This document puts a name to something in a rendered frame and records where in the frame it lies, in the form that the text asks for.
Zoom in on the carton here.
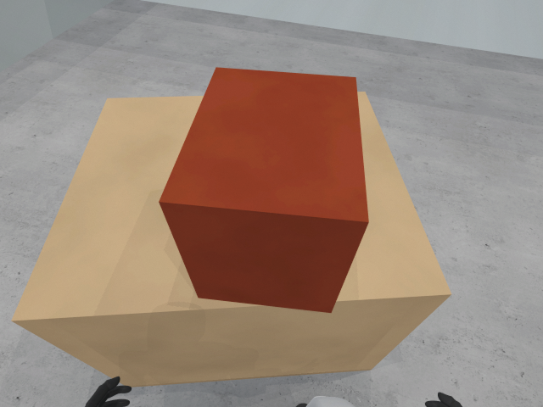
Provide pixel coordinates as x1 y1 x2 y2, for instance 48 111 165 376
159 67 369 313

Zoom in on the left robot hand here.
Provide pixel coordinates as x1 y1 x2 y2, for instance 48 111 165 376
85 376 132 407

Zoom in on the pedestal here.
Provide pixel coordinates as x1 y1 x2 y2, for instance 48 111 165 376
11 92 451 387

